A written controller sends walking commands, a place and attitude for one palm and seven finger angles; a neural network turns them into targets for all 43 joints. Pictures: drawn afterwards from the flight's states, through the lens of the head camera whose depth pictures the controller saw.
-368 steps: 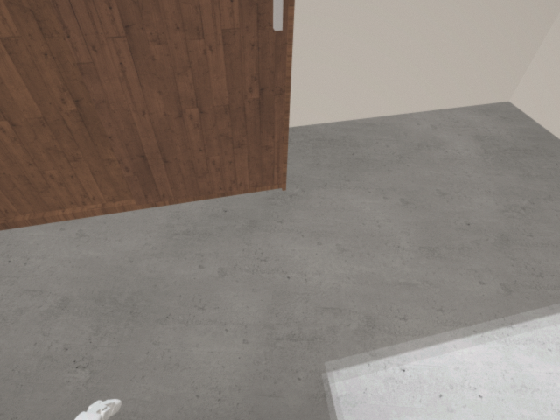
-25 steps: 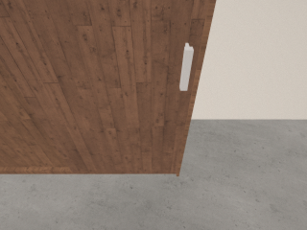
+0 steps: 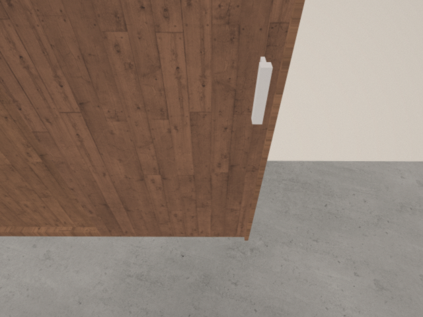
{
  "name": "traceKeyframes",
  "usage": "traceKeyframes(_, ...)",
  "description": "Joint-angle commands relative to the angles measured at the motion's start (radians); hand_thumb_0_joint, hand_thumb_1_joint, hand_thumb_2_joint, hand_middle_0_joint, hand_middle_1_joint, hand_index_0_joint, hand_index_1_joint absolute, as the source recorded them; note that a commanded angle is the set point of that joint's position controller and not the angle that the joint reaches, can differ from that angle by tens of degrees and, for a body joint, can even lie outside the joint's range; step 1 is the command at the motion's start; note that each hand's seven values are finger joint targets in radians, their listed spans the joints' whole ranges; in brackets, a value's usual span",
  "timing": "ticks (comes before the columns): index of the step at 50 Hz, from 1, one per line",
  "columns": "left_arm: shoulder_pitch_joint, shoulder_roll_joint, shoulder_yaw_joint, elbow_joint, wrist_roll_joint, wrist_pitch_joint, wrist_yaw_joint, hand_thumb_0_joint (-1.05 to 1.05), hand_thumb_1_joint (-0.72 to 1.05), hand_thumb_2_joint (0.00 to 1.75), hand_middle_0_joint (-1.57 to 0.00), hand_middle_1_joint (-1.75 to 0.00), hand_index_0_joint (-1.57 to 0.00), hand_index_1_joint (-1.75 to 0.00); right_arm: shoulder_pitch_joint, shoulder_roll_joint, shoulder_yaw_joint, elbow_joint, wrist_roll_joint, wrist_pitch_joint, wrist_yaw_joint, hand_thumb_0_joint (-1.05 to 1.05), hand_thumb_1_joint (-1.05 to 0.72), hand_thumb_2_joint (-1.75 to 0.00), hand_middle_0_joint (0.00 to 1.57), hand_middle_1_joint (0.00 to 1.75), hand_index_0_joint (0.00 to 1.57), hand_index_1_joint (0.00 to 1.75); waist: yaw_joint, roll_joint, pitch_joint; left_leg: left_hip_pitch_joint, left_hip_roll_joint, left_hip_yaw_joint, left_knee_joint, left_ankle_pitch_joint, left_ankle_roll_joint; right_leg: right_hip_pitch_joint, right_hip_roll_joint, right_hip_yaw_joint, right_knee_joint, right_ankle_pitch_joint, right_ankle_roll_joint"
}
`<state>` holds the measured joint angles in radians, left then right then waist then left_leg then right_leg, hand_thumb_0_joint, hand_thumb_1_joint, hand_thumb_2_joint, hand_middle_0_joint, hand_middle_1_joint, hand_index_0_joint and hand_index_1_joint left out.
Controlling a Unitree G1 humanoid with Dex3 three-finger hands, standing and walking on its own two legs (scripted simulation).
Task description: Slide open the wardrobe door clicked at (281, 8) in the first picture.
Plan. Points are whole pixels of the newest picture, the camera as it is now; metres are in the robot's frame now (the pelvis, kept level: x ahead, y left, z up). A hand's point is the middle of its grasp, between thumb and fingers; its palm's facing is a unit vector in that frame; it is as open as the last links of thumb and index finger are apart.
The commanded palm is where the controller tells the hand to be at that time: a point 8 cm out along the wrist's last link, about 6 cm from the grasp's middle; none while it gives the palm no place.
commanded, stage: look again from close up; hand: right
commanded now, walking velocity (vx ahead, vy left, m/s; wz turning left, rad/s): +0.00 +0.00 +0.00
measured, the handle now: (259, 91) +0.61 -0.08 +0.13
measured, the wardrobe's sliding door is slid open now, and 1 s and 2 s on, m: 0.00 0.00 0.00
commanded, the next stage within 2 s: none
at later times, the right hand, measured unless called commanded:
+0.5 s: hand out of the picture +0.00 -0.15 -0.18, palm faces +0.04 +0.99 -0.14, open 7.4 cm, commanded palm none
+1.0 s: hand out of the picture +0.00 -0.14 -0.18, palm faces +0.04 +0.99 -0.14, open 7.4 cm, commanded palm none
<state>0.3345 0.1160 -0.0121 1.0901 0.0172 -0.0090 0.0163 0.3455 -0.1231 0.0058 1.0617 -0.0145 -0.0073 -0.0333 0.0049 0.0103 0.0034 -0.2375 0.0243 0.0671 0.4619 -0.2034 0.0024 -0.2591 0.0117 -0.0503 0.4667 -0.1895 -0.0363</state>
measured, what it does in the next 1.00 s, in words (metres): stands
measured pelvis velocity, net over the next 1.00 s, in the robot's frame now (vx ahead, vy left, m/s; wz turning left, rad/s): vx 0.02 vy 0.01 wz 0.01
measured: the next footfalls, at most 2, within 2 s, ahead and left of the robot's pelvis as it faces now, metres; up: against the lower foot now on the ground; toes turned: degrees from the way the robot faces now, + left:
none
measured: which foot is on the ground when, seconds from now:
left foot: down 0.00-1.00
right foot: down 0.00-1.00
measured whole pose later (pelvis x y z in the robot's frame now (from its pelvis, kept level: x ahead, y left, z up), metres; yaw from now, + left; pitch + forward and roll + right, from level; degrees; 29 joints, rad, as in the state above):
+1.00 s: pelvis +0.02 +0.01 +0.00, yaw +0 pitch -1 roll +0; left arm 0.32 0.12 -0.01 1.11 0.02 -0.01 0.02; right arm 0.35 -0.11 0.00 1.08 -0.01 -0.01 -0.03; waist 0.00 0.01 0.02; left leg -0.20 0.01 0.06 0.44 -0.22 0.01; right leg -0.22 0.00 -0.05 0.44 -0.20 -0.02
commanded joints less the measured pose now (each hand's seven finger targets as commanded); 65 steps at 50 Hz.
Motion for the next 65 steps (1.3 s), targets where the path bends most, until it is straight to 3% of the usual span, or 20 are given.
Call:
traceKeyframes(1, 0.047, 0.098, 0.026, -0.029, -0.005, -0.016, 0.009, 0.0, 0.9, 0.9, -0.2, -0.3, -0.2, -0.3, 0.081, -0.078, -0.019, -0.024, -0.003, -0.016, -0.007, 0.0, -0.9, -0.9, 0.2, 0.3, 0.2, 0.3, -0.009, -0.004, 0.087, 0.003, 0.081, -0.101, -0.1, -0.057, 0.032, -0.084, -0.106, 0.131, -0.15, -0.136, 0.008)
traceKeyframes(8, 0.042, 0.097, 0.024, -0.024, -0.007, -0.019, 0.01, 0.0, 0.9, 0.9, -0.2, -0.3, -0.2, -0.3, 0.079, -0.077, -0.019, -0.019, -0.002, -0.02, -0.009, 0.0, -0.9, -0.9, 0.2, 0.3, 0.2, 0.3, -0.006, 0.001, 0.063, 0.016, 0.085, -0.103, -0.104, -0.012, 0.032, -0.037, -0.106, 0.116, -0.136, -0.052, 0.009)
traceKeyframes(16, 0.036, 0.098, 0.022, -0.017, -0.006, -0.015, 0.01, 0.0, 0.9, 0.9, -0.2, -0.3, -0.2, -0.3, 0.08, -0.078, -0.018, -0.012, -0.003, -0.017, -0.008, 0.0, -0.9, -0.9, 0.2, 0.3, 0.2, 0.3, -0.008, -0.013, 0.101, 0.008, 0.084, -0.104, -0.121, -0.048, 0.031, -0.053, -0.105, 0.115, -0.154, -0.102, 0.013)
traceKeyframes(29, 0.041, 0.091, 0.023, -0.014, -0.006, -0.018, 0.011, 0.0, 0.9, 0.9, -0.2, -0.3, -0.2, -0.3, 0.084, -0.075, -0.021, -0.013, -0.001, -0.021, -0.008, 0.0, -0.9, -0.9, 0.2, 0.3, 0.2, 0.3, -0.008, 0.008, 0.069, 0.025, 0.086, -0.105, -0.121, -0.022, 0.034, -0.023, -0.101, 0.106, -0.135, -0.042, 0.012)
traceKeyframes(34, 0.042, 0.089, 0.021, -0.008, -0.006, -0.017, 0.012, 0.0, 0.9, 0.9, -0.2, -0.3, -0.2, -0.3, 0.083, -0.072, -0.02, -0.009, -0.001, -0.019, -0.008, 0.0, -0.9, -0.9, 0.2, 0.3, 0.2, 0.3, -0.01, -0.017, 0.08, 0.022, 0.082, -0.102, -0.117, -0.023, 0.033, -0.027, -0.106, 0.107, -0.142, -0.053, 0.014)
traceKeyframes(43, 0.046, 0.085, 0.021, -0.003, -0.006, -0.016, 0.013, 0.0, 0.9, 0.9, -0.2, -0.3, -0.2, -0.3, 0.087, -0.07, -0.019, -0.004, -0.001, -0.02, -0.009, 0.0, -0.9, -0.9, 0.2, 0.3, 0.2, 0.3, -0.011, 0.007, 0.096, 0.019, 0.083, -0.103, -0.125, -0.028, 0.034, -0.028, -0.103, 0.104, -0.14, -0.052, 0.013)
traceKeyframes(46, 0.048, 0.085, 0.022, -0.005, -0.005, -0.016, 0.013, 0.0, 0.9, 0.9, -0.2, -0.3, -0.2, -0.3, 0.09, -0.067, -0.02, -0.005, -0.001, -0.018, -0.008, 0.0, -0.9, -0.9, 0.2, 0.3, 0.2, 0.3, -0.009, -0.017, 0.1, 0.007, 0.08, -0.106, -0.125, -0.047, 0.034, -0.027, -0.104, 0.11, -0.151, -0.084, 0.012)
traceKeyframes(58, 0.049, 0.085, 0.021, -0.001, -0.006, -0.022, 0.015, 0.0, 0.9, 0.9, -0.2, -0.3, -0.2, -0.3, 0.088, -0.066, -0.02, -0.002, -0.001, -0.023, -0.009, 0.0, -0.9, -0.9, 0.2, 0.3, 0.2, 0.3, -0.012, -0.005, 0.071, 0.038, 0.081, -0.103, -0.114, 0.018, 0.034, -0.005, -0.108, 0.099, -0.135, 0.0, 0.01)
traceKeyframes(65, 0.049, 0.082, 0.02, 0.005, -0.005, -0.021, 0.016, 0.0, 0.9, 0.9, -0.2, -0.3, -0.2, -0.3, 0.086, -0.066, -0.02, 0.003, -0.001, -0.021, -0.008, 0.0, -0.9, -0.9, 0.2, 0.3, 0.2, 0.3, -0.011, -0.011, 0.084, 0.031, 0.078, -0.101, -0.116, 0.008, 0.033, -0.002, -0.109, 0.099, -0.141, -0.014, 0.011)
